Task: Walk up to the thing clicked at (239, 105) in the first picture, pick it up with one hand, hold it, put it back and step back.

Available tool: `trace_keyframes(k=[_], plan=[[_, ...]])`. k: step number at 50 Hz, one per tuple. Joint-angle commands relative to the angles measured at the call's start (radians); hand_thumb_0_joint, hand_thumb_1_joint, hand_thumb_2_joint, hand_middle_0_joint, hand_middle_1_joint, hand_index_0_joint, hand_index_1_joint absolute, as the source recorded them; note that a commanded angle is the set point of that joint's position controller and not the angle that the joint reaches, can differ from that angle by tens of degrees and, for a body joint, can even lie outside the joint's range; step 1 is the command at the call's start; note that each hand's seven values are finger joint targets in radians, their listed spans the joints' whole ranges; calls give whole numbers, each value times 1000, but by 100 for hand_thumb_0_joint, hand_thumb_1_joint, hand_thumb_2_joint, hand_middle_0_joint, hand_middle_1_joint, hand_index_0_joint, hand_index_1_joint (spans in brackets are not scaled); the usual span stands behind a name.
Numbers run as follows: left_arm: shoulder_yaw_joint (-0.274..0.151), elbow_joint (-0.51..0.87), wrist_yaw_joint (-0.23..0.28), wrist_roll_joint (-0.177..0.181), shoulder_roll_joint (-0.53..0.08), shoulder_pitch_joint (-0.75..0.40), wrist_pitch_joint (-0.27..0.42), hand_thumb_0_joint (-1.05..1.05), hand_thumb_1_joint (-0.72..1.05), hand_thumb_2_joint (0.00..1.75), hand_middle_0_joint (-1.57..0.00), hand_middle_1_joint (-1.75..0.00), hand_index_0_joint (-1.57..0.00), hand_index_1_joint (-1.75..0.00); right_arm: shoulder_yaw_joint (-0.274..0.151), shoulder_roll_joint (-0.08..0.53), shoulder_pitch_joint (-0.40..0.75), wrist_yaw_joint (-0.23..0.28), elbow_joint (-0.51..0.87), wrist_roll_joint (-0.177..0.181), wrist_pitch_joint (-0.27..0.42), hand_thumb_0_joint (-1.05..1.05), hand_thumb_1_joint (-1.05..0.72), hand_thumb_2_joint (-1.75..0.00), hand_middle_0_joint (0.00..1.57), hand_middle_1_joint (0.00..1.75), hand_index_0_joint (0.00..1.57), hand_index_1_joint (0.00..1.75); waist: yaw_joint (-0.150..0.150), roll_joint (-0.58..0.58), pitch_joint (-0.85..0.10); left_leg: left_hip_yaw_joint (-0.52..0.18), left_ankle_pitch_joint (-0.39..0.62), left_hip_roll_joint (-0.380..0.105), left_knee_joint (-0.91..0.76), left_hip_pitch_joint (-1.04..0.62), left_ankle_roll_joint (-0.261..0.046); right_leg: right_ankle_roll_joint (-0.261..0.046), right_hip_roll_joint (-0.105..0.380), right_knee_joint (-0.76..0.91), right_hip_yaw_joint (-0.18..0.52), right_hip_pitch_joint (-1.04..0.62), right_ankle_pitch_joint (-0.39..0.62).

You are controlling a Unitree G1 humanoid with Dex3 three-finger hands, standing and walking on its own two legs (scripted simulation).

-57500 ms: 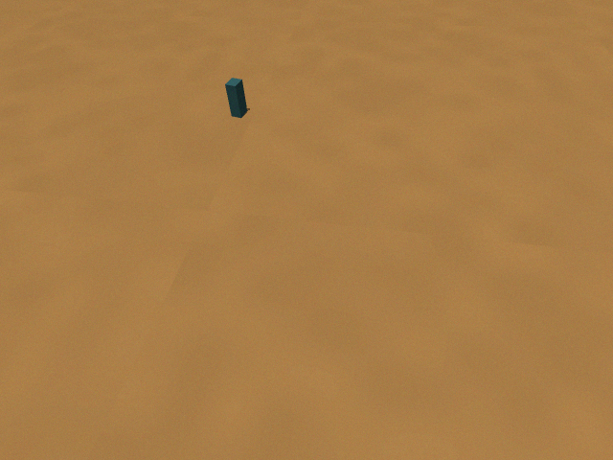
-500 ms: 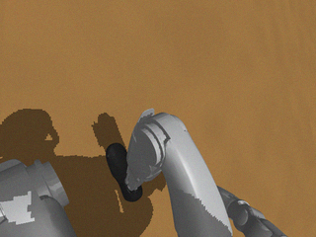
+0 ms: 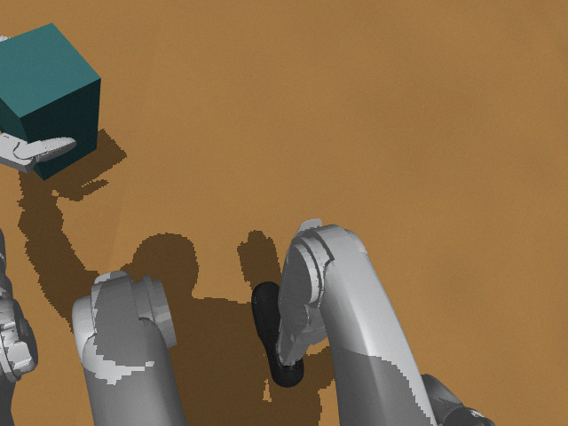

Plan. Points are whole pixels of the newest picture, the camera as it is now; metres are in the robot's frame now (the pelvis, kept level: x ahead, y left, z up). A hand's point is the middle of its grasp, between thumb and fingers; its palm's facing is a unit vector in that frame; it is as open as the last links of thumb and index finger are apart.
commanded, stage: hold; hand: left
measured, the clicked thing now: (47, 115) +0.53 +0.22 -0.12
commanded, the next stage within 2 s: none
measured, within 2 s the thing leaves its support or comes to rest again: neither
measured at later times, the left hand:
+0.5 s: hand out of the picture +0.45 +0.25 +0.14, palm faces +0.13 -0.99 -0.09, open 11.3 cm
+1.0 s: hand out of the picture +0.39 +0.23 +0.30, palm faces +0.11 -0.99 -0.06, open 11.3 cm
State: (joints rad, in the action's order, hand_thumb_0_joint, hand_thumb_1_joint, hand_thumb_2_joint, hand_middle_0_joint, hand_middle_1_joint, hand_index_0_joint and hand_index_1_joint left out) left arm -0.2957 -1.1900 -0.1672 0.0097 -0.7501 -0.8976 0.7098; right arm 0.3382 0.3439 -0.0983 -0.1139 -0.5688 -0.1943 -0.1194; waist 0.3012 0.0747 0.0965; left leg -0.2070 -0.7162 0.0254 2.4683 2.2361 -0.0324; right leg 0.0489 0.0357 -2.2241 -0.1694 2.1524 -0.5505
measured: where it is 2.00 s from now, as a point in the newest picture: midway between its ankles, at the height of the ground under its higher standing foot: (224, 388)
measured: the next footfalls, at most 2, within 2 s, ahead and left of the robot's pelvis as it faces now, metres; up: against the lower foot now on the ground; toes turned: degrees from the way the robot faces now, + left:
none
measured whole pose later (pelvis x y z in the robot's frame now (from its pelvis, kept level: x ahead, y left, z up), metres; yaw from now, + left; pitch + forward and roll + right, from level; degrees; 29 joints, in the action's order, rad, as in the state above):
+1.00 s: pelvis +0.05 -0.01 +0.27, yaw +9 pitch +23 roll -3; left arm -0.18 -0.43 -0.20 0.19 -0.31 -0.27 0.29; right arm 0.00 0.26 -0.18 0.04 -0.58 0.05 0.04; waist 0.06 -0.02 -0.17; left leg -0.04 -0.63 -0.01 1.53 1.30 -0.01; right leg 0.02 0.03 -1.44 -0.04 1.31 -0.53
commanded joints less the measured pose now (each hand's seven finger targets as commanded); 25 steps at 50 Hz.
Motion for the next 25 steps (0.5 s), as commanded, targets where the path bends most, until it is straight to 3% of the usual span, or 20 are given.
trace_keyframes(k=[1, 2, 3, 4, 5, 7, 11, 12, 13, 15, 17, 19, 21, 23, 25], plan=[[-14, 360, -24, 30, -123, -283, 5, 0, 13, 112, -121, -134, -122, -134, -169, 294, -129, 19, 42, 48, -3, 0, -90, -90, 20, 30, 20, 30, -13, -506, -795, 40, 138, -25, -429, -500, 30, -84, -38, 142, -34, -349, 106], [-22, 377, -28, 40, -106, -243, -15, 0, 12, 113, -122, -136, -123, -136, -185, 292, -129, 22, 51, 63, -5, 0, -90, -90, 20, 30, 20, 30, -26, -505, -808, 38, 139, -26, -449, -514, 31, -84, -34, 145, -32, -341, 107], [-54, 471, -24, 51, -139, -253, -31, 0, 11, 114, -122, -137, -123, -137, -202, 290, -139, 28, 57, 76, -5, 0, -90, -90, 20, 30, 20, 30, -52, -532, -867, 44, 142, -26, -465, -553, 33, -87, -30, 151, -20, -345, 109], [-9, 503, -25, 64, -79, -261, -51, 0, 8, 113, -122, -136, -122, -137, -212, 273, -139, 29, 65, 87, -2, 0, -91, -90, 20, 30, 20, 30, -51, -543, -903, 58, 145, -22, -471, -561, 31, -89, -33, 160, -7, -362, 112], [-12, 555, -24, 81, -47, -264, -69, 0, 6, 114, -122, -138, -122, -138, -225, 262, -154, 34, 65, 101, -1, 0, -91, -90, 20, 30, 20, 30, -56, -537, -930, 58, 159, -21, -483, -591, 33, -91, -28, 168, -2, -352, 119], [2, 557, -16, 98, 8, -222, -110, 0, 7, 112, -118, -135, -118, -135, -245, 241, -163, 45, 55, 121, 5, 0, -90, -90, 20, 30, 20, 30, -57, -498, -881, 70, 128, -16, -508, -557, 27, -91, -26, 200, 14, -348, 97], [6, 695, -3, 98, 12, -232, -163, 0, 2, 118, -121, -139, -121, -140, -296, 211, -166, 72, 59, 160, 19, 0, -91, -91, 20, 30, 20, 30, -87, -446, -899, 86, 53, -15, -585, -590, 15, -92, -17, 282, 50, -386, 39], [22, 683, -6, 102, 50, -192, -181, 0, -2, 118, -119, -138, -118, -140, -308, 204, -164, 77, 58, 166, 25, 0, -92, -91, 20, 30, 20, 30, -89, -418, -890, 88, 39, -15, -600, -599, 11, -92, -18, 305, 56, -399, 31], [32, 680, -9, 108, 82, -156, -200, 0, -3, 118, -121, -140, -121, -141, -318, 196, -169, 80, 64, 173, 32, 0, -92, -91, 20, 30, 20, 30, -86, -385, -900, 96, 42, -11, -617, -599, 9, -90, -18, 324, 60, -434, 28], [9, 772, -5, 123, 71, -137, -232, 0, -8, 119, -122, -142, -122, -144, -342, 185, -167, 95, 72, 191, 39, 0, -92, -91, 20, 30, 20, 30, -126, -357, -953, 110, 68, -9, -655, -654, 6, -91, -11, 370, 80, -490, 36], [18, 781, -6, 141, 120, -65, -282, 0, -7, 120, -124, -143, -123, -145, -354, 170, -170, 107, 88, 208, 48, 0, -93, -91, 20, 30, 20, 30, -127, -299, -969, 123, 99, -7, -678, -688, 1, -88, -10, 427, 92, -563, 53], [15, 802, 7, 152, 143, -64, -317, 0, -7, 123, -125, -146, -124, -147, -364, 156, -168, 120, 91, 219, 59, 0, -93, -91, 20, 30, 20, 30, -124, -241, -950, 134, 109, -6, -698, -702, -4, -85, -13, 481, 102, -620, 58], [-11, 789, 21, 155, 153, 52, -352, 0, -5, 126, -126, -147, -126, -149, -367, 138, -161, 129, 97, 231, 67, 0, -93, -91, 20, 30, 20, 30, -147, -198, -902, 138, 158, -6, -733, -712, -5, -82, -14, 519, 108, -683, 87], [8, 835, 21, 161, 187, 117, -373, 0, -6, 127, -128, -149, -127, -151, -372, 121, -148, 136, 102, 241, 76, 0, -93, -91, 20, 30, 20, 30, -156, -167, -845, 143, 170, -7, -778, -722, -7, -80, -15, 569, 114, -735, 92], [-8, 890, 14, 165, 173, 139, -384, 0, -7, 126, -130, -149, -129, -152, -381, 112, -139, 142, 111, 245, 88, 0, -93, -91, 20, 30, 20, 30, -173, -155, -889, 156, 206, -8, -802, -773, -10, -77, -19, 611, 127, -816, 125]])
